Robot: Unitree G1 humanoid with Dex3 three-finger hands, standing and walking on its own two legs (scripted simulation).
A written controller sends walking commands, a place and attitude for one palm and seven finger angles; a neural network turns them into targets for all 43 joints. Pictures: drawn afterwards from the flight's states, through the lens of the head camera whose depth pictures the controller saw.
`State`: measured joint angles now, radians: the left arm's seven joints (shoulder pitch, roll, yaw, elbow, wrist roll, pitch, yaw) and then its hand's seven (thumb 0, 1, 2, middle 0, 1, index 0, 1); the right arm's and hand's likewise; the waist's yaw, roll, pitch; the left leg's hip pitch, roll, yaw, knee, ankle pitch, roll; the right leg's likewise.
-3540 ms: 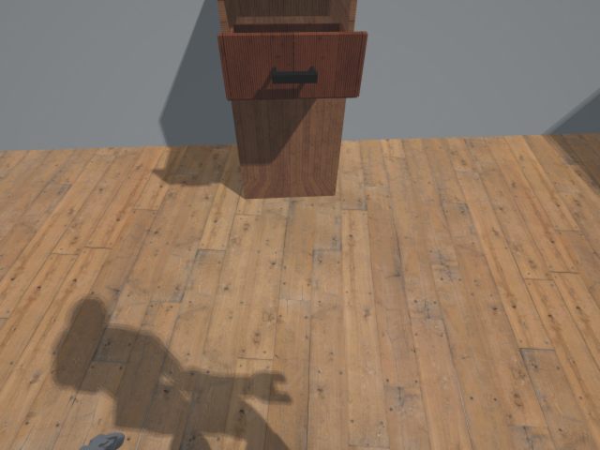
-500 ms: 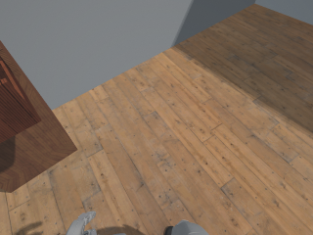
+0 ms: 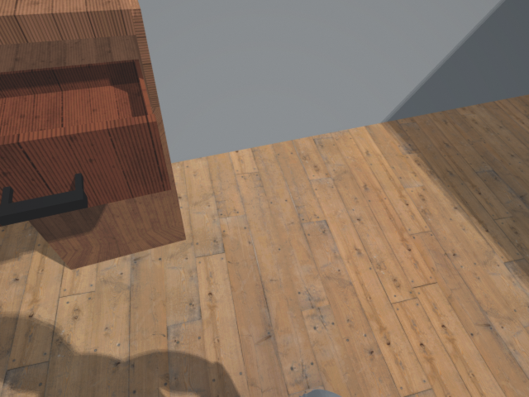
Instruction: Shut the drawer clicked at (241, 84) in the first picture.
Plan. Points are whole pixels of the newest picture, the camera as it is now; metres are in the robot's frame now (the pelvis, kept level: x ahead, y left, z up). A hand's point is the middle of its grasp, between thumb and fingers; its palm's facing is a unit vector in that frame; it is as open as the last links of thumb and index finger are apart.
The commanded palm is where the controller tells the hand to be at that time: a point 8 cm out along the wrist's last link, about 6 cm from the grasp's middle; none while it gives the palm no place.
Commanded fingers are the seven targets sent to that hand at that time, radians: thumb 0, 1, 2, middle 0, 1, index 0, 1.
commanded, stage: turn to face it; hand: left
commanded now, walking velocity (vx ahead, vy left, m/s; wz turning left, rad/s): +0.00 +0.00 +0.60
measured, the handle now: (44, 196) +0.39 +0.39 +0.02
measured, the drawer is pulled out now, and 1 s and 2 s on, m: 0.30 0.30 0.30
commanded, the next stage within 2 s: take the last steps up to it in 0.60 s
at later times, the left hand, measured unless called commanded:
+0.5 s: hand out of the picture +0.05 +0.15 -0.13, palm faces +0.29 -0.91 -0.28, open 7.4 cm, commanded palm none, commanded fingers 0.00 0.90 0.90 -0.20 -0.30 -0.20 -0.30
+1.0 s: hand out of the picture -0.10 +0.16 -0.16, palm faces +0.47 -0.86 -0.20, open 7.4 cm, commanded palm none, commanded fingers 0.00 0.90 0.90 -0.20 -0.30 -0.20 -0.30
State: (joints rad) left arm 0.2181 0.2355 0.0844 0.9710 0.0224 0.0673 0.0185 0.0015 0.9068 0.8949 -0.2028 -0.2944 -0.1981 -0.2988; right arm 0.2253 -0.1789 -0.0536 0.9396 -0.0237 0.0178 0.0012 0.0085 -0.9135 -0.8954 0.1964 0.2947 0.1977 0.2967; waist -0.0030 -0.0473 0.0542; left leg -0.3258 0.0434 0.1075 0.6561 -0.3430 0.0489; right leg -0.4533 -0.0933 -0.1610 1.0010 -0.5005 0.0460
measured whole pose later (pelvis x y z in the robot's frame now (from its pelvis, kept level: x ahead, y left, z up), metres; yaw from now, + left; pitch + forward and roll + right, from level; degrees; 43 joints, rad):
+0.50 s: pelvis +0.01 -0.06 +0.01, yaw +17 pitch -1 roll +2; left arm 0.18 0.16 0.03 0.89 0.02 0.02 0.02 0.00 0.90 0.89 -0.21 -0.29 -0.20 -0.30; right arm 0.20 -0.27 -0.10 0.94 -0.02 0.08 0.01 0.01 -0.91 -0.90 0.20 0.29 0.20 0.30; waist -0.02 0.06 0.05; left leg -0.48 -0.04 -0.04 1.09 -0.43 -0.03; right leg -0.22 -0.06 -0.10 0.55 -0.31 -0.02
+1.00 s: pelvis +0.00 -0.01 +0.02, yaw +25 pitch -2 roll -1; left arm 0.33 0.24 0.05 1.06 0.03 0.04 -0.01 0.01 0.91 0.90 -0.20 -0.29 -0.20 -0.30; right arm 0.25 -0.17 -0.02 0.99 -0.02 -0.02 -0.01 0.01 -0.91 -0.90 0.20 0.30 0.20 0.30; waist 0.03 -0.04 0.03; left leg -0.10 -0.01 0.07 0.43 -0.31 0.05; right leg -0.45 -0.09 -0.08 1.05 -0.38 0.02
